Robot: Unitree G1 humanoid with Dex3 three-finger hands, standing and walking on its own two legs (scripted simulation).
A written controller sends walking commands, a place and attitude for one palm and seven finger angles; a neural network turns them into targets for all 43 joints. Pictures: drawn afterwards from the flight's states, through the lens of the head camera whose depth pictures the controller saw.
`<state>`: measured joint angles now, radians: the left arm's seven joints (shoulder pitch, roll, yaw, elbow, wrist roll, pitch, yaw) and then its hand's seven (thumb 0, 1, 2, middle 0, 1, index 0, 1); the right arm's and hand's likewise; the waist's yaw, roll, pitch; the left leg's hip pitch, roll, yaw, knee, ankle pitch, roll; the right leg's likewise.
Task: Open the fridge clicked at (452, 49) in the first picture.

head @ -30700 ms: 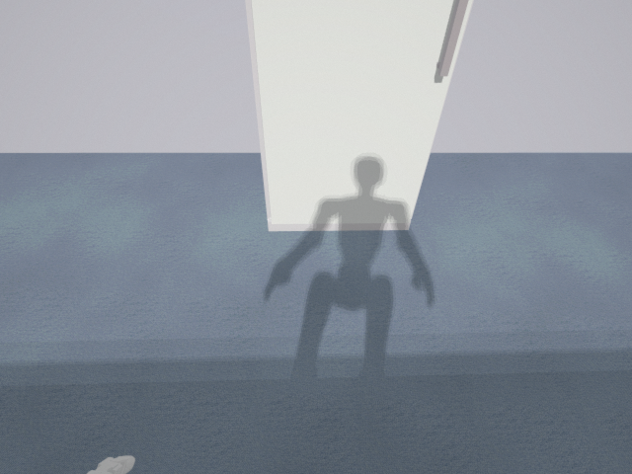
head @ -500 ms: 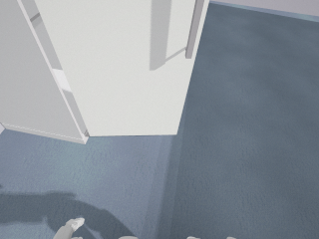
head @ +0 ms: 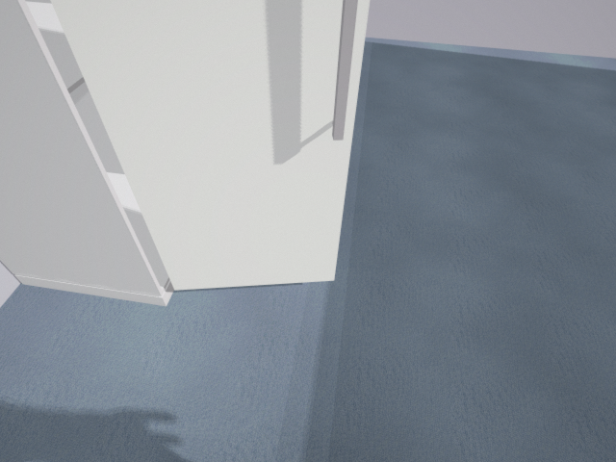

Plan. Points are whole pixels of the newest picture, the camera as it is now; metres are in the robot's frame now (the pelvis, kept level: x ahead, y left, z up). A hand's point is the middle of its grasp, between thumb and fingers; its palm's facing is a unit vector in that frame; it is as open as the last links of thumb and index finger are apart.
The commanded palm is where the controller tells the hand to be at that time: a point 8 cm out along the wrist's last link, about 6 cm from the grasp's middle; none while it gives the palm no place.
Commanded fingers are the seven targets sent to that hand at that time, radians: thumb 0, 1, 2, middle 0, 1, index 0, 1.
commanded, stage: let the arm hang, fingers relaxed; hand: right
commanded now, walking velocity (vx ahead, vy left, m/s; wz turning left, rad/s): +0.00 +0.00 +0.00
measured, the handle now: (346, 19) +0.83 -0.03 +0.23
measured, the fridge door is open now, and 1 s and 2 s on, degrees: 76 76 76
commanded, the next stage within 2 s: look to check the result in 0.30 s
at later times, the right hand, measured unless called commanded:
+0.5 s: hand out of the picture +0.08 -0.26 -0.16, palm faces -0.05 +0.95 -0.31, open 7.4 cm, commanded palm none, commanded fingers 0.00 -0.90 -0.90 0.20 0.30 0.20 0.30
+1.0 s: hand out of the picture +0.10 -0.26 -0.16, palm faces -0.03 +0.94 -0.34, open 7.4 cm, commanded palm none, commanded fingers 0.00 -0.90 -0.90 0.20 0.30 0.20 0.30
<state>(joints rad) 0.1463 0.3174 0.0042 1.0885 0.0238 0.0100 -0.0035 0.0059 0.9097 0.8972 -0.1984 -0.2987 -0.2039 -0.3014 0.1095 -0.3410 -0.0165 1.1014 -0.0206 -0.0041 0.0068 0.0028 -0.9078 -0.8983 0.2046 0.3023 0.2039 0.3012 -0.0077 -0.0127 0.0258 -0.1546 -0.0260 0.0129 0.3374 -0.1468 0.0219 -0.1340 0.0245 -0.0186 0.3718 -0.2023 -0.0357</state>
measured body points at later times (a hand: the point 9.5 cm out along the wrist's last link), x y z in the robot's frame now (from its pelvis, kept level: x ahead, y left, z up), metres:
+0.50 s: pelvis +0.01 -0.02 +0.00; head +0.02 -0.02 +0.45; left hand +0.07 +0.28 -0.13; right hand +0.08 -0.31 -0.14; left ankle +0.03 +0.11 -0.75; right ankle +0.00 -0.09 -0.75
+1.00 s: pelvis +0.02 -0.01 +0.00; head +0.04 -0.01 +0.45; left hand +0.11 +0.29 -0.13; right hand +0.10 -0.31 -0.13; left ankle +0.03 +0.11 -0.75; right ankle +0.00 -0.09 -0.75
